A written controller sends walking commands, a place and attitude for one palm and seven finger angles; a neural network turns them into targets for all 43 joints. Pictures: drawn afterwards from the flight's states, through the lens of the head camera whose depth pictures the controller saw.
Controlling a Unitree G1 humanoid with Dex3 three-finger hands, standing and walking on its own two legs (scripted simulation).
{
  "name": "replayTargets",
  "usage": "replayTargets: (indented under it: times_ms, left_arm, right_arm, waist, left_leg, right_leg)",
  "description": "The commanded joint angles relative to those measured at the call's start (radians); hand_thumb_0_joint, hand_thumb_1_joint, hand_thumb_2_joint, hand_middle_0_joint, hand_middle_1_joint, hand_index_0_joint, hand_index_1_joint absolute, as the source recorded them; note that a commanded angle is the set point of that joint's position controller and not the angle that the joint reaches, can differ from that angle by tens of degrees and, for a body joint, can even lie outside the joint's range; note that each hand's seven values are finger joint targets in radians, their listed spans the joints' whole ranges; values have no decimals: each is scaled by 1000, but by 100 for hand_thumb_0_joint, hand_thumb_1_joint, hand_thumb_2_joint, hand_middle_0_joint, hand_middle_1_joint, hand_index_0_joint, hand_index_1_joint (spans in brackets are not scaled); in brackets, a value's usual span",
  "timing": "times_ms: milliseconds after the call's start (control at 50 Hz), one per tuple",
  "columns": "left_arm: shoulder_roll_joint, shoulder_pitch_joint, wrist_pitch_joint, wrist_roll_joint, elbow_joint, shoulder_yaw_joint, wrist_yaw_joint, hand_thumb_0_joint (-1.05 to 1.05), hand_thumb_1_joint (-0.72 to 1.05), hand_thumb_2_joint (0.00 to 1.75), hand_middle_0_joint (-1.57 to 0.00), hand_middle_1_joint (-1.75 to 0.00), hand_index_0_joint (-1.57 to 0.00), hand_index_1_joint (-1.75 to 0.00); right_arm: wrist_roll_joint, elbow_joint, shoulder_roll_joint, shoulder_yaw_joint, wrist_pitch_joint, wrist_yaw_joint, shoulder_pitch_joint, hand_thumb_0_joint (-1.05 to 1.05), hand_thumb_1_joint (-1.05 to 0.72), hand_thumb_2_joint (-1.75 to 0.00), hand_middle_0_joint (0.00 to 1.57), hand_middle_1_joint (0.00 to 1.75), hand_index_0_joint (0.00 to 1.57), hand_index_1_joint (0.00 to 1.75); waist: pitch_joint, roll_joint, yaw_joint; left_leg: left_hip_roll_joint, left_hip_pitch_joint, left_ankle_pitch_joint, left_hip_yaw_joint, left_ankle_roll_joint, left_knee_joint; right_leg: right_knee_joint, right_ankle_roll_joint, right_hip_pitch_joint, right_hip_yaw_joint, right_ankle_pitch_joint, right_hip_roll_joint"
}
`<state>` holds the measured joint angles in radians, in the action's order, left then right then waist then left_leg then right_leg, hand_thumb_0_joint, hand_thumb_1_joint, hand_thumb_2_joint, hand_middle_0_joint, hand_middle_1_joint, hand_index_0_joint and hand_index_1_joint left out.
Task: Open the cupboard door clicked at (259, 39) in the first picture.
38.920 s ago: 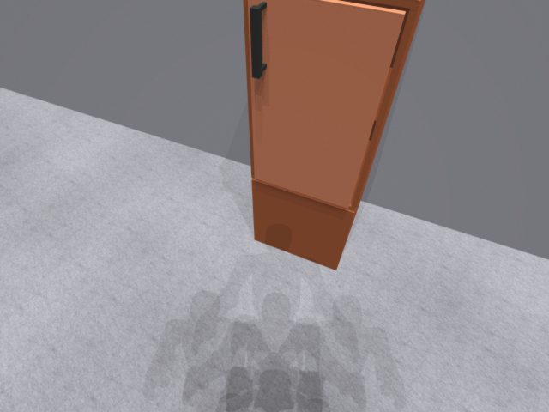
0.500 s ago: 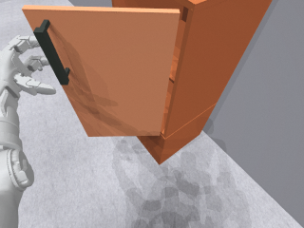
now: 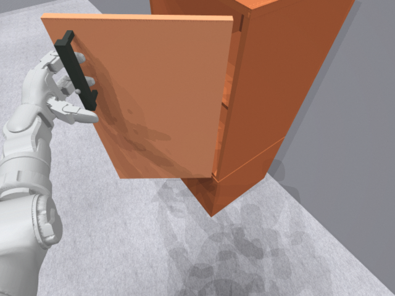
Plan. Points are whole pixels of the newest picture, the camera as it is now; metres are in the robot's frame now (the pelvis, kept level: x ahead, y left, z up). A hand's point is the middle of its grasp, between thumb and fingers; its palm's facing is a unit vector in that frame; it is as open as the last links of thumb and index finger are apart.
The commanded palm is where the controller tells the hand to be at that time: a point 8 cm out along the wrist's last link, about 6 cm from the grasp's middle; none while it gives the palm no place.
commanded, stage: slide the fingers in behind the handle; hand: left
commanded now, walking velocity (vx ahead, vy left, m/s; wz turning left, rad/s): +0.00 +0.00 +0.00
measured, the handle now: (80, 73) +0.53 +0.23 +0.16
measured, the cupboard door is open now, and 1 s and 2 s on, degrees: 55 56 66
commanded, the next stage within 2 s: close the thumb around the handle in 0.72 s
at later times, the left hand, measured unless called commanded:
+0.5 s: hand (87, 90) +0.47 +0.21 +0.16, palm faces +0.03 -1.00 +0.01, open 14.0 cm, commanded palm +0.44 +0.24 +0.16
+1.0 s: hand (86, 93) +0.46 +0.21 +0.16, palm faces +0.02 -1.00 +0.01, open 13.2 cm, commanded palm +0.45 +0.25 +0.16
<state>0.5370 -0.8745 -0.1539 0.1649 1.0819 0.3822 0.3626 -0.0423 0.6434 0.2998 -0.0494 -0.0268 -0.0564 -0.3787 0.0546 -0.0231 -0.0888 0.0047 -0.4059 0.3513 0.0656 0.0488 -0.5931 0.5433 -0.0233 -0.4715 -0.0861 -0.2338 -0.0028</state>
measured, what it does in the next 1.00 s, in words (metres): stands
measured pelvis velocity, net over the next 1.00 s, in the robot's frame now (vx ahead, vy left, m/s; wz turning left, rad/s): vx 0.00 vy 0.00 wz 0.00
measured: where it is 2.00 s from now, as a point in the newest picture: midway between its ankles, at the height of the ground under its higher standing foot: outside the picture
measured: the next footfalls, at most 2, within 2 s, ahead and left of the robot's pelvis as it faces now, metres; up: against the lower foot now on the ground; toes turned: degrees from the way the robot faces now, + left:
none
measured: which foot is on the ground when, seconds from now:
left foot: down 0.00-1.00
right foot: down 0.00-1.00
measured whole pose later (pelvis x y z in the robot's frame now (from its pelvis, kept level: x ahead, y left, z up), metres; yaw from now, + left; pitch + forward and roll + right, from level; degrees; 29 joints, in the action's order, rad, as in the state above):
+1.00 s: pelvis +0.00 +0.00 +0.00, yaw +0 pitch +8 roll -1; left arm 0.49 -0.86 -0.15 0.16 1.05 0.36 0.31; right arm -0.04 0.65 0.29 -0.05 -0.04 -0.06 -0.36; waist 0.05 -0.02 -0.08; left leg 0.00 -0.38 0.35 0.07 0.04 -0.58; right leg 0.54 -0.03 -0.45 -0.08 -0.23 -0.01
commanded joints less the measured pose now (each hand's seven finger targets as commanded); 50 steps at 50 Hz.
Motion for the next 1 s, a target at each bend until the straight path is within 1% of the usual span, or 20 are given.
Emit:
replayTargets:
  times_ms: [0,100,160,200,240,300,360,420,460,480,560,600,640,660,720,780,800,860,940,980]
  left_arm:
    - [280,-495,-72,2,-207,37,-24,0,-50,30,-30,-120,-30,-120]
    - [287,-492,-90,0,-232,48,-30,0,-50,30,-30,-120,-30,-120]
    - [218,-460,-88,14,-266,9,-28,0,-50,30,-30,-120,-30,-120]
    - [262,-462,-73,17,-246,47,-37,0,-50,30,-30,-120,-30,-120]
    - [248,-429,-57,12,-226,43,-42,0,-50,30,-30,-120,-30,-120]
    - [184,-436,-61,6,-308,-8,-52,0,-50,30,-30,-120,-30,-120]
    - [224,-414,-59,20,-302,28,-57,0,-50,30,-30,-120,-30,-120]
    - [167,-468,-57,13,-319,-24,-57,0,-50,30,-30,-120,-30,-120]
    - [206,-446,-59,11,-308,9,-66,0,-50,30,-30,-120,-30,-120]
    - [173,-452,-58,11,-309,-17,-65,0,-50,30,-30,-120,-30,-120]
    - [167,-493,-64,9,-297,-26,-67,0,-50,30,-30,-120,-30,-120]
    - [190,-470,-68,10,-302,1,-66,0,-50,30,-30,-120,-30,-120]
    - [150,-468,-75,14,-329,-30,-61,0,-50,30,-30,-120,-30,-120]
    - [165,-440,-74,19,-316,-14,-62,0,-50,30,-30,-120,-30,-120]
    - [149,-441,-70,24,-326,-27,-57,0,-50,30,-30,-120,-30,-120]
    - [208,-450,-66,20,-310,16,-61,0,-50,30,-30,-120,-30,-120]
    - [193,-450,-63,16,-306,3,-58,0,-50,30,-30,-120,-30,-120]
    - [207,-444,-60,18,-273,12,-58,0,-33,37,-31,-122,-31,-122]
    - [216,-482,-63,8,-240,8,-55,0,-11,47,-33,-124,-33,-124]
    - [216,-513,-76,7,-257,-2,-56,0,0,52,-34,-125,-34,-125]
  right_arm:
    - [-1,-77,157,53,-39,-10,-77,0,-90,-90,20,30,20,30]
    - [1,-80,155,58,-41,-7,-83,0,-90,-90,20,30,20,30]
    - [0,-84,151,63,-43,-2,-84,0,-90,-90,20,30,20,30]
    - [1,-74,157,61,-39,-2,-87,0,-90,-90,20,30,20,30]
    - [-1,-80,154,62,-39,-1,-83,0,-90,-90,20,30,20,30]
    - [0,-89,145,64,-42,5,-75,0,-90,-90,20,30,20,30]
    - [-1,-81,153,68,-38,2,-81,0,-90,-90,20,30,20,30]
    - [-3,-73,145,64,-45,1,-69,0,-90,-90,20,30,20,30]
    - [0,-70,152,68,-44,-2,-80,0,-90,-90,20,30,20,30]
    - [-1,-73,146,65,-47,-1,-68,0,-90,-90,20,30,20,30]
    - [-1,-63,147,65,-50,-5,-74,0,-90,-90,20,30,20,30]
    - [1,-62,147,65,-54,-4,-71,0,-90,-90,20,30,20,30]
    - [0,-69,141,64,-58,0,-62,0,-90,-90,20,30,20,30]
    - [0,-68,145,67,-54,0,-67,0,-90,-90,20,30,20,30]
    - [-3,-70,142,62,-55,1,-50,0,-90,-90,20,30,20,30]
    - [-2,-68,147,62,-51,-4,-50,0,-90,-90,20,30,20,30]
    - [-3,-72,145,60,-51,-5,-46,0,-90,-90,20,30,20,30]
    - [-4,-70,148,60,-49,-7,-54,0,-90,-90,20,30,20,30]
    - [-4,-67,148,56,-52,-10,-55,0,-90,-90,20,30,20,30]
    - [-3,-69,148,55,-52,-12,-55,0,-90,-90,20,30,20,30]
  waist:
    - [336,-58,-14]
    - [389,-53,-9]
    - [409,-74,-9]
    - [376,-36,-6]
    - [349,-17,0]
    - [390,-84,0]
    - [383,-9,1]
    - [349,-73,-13]
    - [370,-22,-7]
    - [361,-44,-8]
    - [357,-34,-20]
    - [383,-55,-4]
    - [389,-63,-3]
    - [394,-25,0]
    - [363,-38,0]
    - [351,-40,5]
    - [357,-49,1]
    - [342,-11,-3]
    - [318,-23,-10]
    - [351,-34,-16]
  left_leg:
    - [-22,103,-343,-85,-14,64]
    - [-23,123,-390,-82,-15,53]
    - [-32,178,-476,-84,-19,45]
    - [-30,132,-438,-82,-18,57]
    - [-26,100,-398,-74,-13,63]
    - [-27,161,-453,-77,-17,58]
    - [-31,139,-439,-68,-9,61]
    - [-30,166,-421,-79,-17,68]
    - [-31,166,-435,-79,-12,64]
    - [-27,163,-427,-78,-13,67]
    - [-28,170,-423,-78,-12,63]
    - [-26,176,-439,-79,-16,61]
    - [-27,195,-473,-83,-20,60]
    - [-31,194,-492,-82,-17,56]
    - [-27,180,-472,-81,-18,64]
    - [-22,152,-429,-76,-13,68]
    - [-20,153,-423,-70,-12,66]
    - [-23,136,-402,-72,-10,67]
    - [-17,104,-354,-74,-10,70]
    - [-17,120,-355,-79,-10,66]
  right_leg:
    - [-14,-9,192,66,293,-3]
    - [-5,-8,219,70,338,-5]
    - [-4,-8,199,62,362,-9]
    - [-8,-6,217,63,363,-10]
    - [-13,-6,224,64,351,-8]
    - [-10,-9,214,64,363,-9]
    - [-16,-7,247,66,381,-10]
    - [-23,-10,195,61,339,-10]
    - [-19,-9,215,60,350,-10]
    - [-22,-8,213,63,351,-9]
    - [-21,-8,203,62,348,-7]
    - [-16,-10,218,66,363,-6]
    - [-13,-11,217,63,374,-7]
    - [-12,-9,227,60,386,-8]
    - [-16,-9,225,62,382,-7]
    - [-17,-10,235,65,372,-5]
    - [-16,-9,238,68,376,-3]
    - [-18,-9,235,65,360,-3]
    - [-19,-9,222,68,332,-1]
    - [-15,-8,219,68,325,-1]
